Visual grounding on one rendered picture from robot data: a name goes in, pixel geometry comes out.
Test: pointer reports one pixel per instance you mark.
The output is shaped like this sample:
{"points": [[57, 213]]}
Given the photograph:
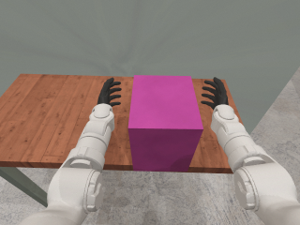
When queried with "carton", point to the carton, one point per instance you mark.
{"points": [[164, 125]]}

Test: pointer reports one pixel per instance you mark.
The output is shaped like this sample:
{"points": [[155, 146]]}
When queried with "left robot hand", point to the left robot hand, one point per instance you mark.
{"points": [[104, 96]]}

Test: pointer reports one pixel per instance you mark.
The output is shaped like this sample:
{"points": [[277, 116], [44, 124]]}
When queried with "table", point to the table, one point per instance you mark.
{"points": [[42, 117]]}

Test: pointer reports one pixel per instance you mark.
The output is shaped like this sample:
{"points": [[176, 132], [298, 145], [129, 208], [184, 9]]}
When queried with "left robot upper arm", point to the left robot upper arm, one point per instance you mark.
{"points": [[74, 193]]}

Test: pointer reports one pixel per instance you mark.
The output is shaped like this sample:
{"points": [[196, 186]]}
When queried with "right robot upper arm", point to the right robot upper arm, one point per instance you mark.
{"points": [[268, 191]]}

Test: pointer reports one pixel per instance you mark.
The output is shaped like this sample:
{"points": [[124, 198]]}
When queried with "robot left forearm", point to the robot left forearm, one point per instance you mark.
{"points": [[92, 145]]}

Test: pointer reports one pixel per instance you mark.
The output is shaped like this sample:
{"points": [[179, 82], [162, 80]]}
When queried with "robot right forearm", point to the robot right forearm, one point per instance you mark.
{"points": [[238, 146]]}

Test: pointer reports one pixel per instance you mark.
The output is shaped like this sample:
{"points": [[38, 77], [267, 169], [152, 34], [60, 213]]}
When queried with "right robot hand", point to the right robot hand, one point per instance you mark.
{"points": [[220, 94]]}

